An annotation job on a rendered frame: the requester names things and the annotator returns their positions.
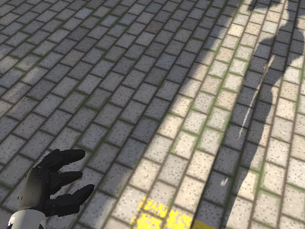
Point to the left robot hand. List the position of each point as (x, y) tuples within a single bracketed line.
[(44, 180)]

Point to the robot left forearm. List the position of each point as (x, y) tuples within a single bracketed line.
[(27, 219)]

